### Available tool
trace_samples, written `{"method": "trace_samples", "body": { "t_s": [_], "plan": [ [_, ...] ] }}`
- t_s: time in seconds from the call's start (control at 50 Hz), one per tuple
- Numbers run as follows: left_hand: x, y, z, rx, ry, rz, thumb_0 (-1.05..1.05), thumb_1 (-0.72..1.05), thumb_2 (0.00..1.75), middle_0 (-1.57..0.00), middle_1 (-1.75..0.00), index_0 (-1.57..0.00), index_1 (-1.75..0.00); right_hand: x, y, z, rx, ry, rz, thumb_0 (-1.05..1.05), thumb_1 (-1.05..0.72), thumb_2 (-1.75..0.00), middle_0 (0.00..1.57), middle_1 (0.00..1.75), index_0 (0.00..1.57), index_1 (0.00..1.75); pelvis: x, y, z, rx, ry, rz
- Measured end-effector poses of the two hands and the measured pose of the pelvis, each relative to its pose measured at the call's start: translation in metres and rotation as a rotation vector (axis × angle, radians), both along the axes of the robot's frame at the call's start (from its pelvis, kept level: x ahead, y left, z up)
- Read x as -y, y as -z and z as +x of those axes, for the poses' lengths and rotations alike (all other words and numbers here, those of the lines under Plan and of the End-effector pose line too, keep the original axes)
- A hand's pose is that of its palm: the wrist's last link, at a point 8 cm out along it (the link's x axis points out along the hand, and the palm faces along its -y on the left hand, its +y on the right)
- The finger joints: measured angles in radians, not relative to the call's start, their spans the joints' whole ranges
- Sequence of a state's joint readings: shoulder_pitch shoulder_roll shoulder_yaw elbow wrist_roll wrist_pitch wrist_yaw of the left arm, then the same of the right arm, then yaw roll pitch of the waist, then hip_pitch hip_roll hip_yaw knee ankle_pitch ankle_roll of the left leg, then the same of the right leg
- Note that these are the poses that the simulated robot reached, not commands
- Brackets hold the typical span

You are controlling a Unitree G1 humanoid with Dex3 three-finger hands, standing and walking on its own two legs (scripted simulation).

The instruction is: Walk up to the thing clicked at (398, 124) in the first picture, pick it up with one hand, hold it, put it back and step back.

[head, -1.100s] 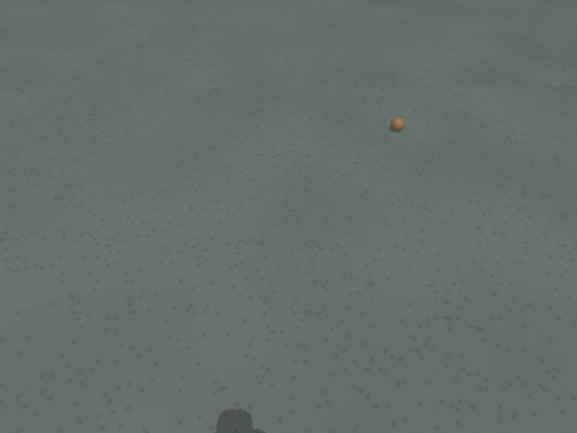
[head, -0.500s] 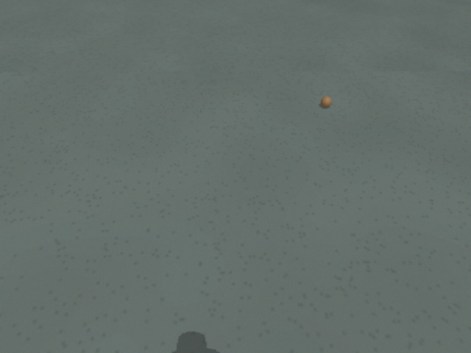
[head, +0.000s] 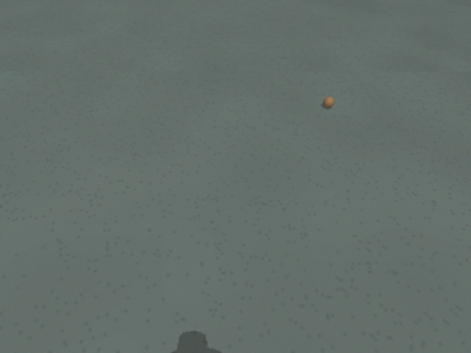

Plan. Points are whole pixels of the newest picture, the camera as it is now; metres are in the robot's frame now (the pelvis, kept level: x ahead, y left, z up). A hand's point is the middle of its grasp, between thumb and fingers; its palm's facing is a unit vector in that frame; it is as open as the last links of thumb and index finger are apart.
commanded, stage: stand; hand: left
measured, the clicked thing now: (328, 102) +1.93 -0.68 -0.74
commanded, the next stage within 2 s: walk up in 0.02 s
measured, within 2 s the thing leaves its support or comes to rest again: neither
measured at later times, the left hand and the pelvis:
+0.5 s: hand (168, 304) +0.26 +0.14 -0.14, palm faces -0.18 -0.90 -0.39, open 7.4 cm; pelvis +0.12 -0.12 -0.02, yaw -14 degrees
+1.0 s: hand (225, 188) +0.58 +0.04 -0.15, palm faces -0.45 -0.83 -0.33, open 7.4 cm; pelvis +0.39 -0.18 -0.01, yaw -24 degrees
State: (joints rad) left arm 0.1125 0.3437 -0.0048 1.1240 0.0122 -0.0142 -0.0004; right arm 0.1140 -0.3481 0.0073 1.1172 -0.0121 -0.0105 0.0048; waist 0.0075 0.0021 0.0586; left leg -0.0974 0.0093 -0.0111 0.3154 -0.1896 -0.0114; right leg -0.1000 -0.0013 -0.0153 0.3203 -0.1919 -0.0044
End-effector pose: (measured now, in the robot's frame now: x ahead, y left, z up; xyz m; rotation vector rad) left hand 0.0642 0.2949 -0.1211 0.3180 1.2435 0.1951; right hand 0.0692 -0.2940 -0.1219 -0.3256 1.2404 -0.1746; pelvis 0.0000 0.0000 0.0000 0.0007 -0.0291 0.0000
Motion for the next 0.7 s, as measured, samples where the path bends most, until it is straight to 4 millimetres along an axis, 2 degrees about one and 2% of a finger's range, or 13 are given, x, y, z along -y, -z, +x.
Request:
{"method": "trace_samples", "body": {
  "t_s": [0.08,0.14,0.26,0.36,0.42,0.52,0.62,0.7],
  "plan": [
    [-0.003,0.0,0.004,0.005,0.021,-0.019,0.01,0.9,0.9,-0.2,-0.3,-0.21,-0.3,0.007,-0.003,0.003,0.065,0.018,0.005,0.0,-0.91,-0.9,0.21,0.3,0.2,0.3,0.002,0.003,0.003,-0.011,0.039,0.009],
    [-0.004,-0.004,0.022,-0.009,0.079,-0.011,0.01,0.9,0.9,-0.21,-0.3,-0.21,-0.3,0.026,-0.009,-0.003,0.141,0.068,-0.018,0.0,-0.91,-0.9,0.21,0.3,0.2,0.3,0.008,0.006,0.009,-0.018,0.082,0.021],
    [0.013,-0.021,0.089,0.065,0.17,0.008,0.01,0.91,0.9,-0.2,-0.3,-0.21,-0.3,0.085,-0.013,-0.02,0.115,0.136,-0.079,0.0,-0.9,-0.9,0.21,0.3,0.2,0.3,0.038,0.009,0.037,0.0,0.147,0.027],
    [0.049,-0.022,0.156,0.124,0.236,0.066,0.01,0.91,0.9,-0.2,-0.3,-0.2,-0.3,0.145,0.006,-0.012,0.1,0.2,-0.103,0.01,-0.9,-0.9,0.21,0.3,0.2,0.3,0.082,0.03,0.075,0.011,0.199,0.034],
    [0.077,-0.019,0.183,0.194,0.233,0.076,0.01,0.91,0.9,-0.2,-0.3,-0.2,-0.3,0.17,0.018,0.007,0.07,0.211,-0.104,0.01,-0.91,-0.9,0.21,0.3,0.2,0.3,0.105,0.038,0.093,0.014,0.213,0.01],
    [0.118,-0.023,0.196,0.137,0.235,0.029,0.01,0.91,0.9,-0.2,-0.3,-0.21,-0.3,0.178,0.003,0.062,0.132,0.199,-0.044,0.01,-0.91,-0.9,0.2,0.3,0.2,0.3,0.124,0.018,0.129,0.017,0.252,-0.001],
    [0.14,-0.017,0.223,0.066,0.26,-0.004,0.01,0.9,0.9,-0.21,-0.3,-0.21,-0.3,0.18,-0.011,0.109,0.161,0.192,-0.013,0.01,-0.91,-0.9,0.21,0.3,0.2,0.3,0.14,0.009,0.175,0.003,0.289,-0.01],
    [0.146,-0.006,0.265,0.05,0.283,-0.021,0.01,0.9,0.9,-0.21,-0.3,-0.21,-0.3,0.185,-0.016,0.144,0.139,0.203,-0.03,0.01,-0.91,-0.9,0.21,0.3,0.2,0.3,0.148,0.012,0.221,-0.004,0.31,-0.028]
  ]
}}
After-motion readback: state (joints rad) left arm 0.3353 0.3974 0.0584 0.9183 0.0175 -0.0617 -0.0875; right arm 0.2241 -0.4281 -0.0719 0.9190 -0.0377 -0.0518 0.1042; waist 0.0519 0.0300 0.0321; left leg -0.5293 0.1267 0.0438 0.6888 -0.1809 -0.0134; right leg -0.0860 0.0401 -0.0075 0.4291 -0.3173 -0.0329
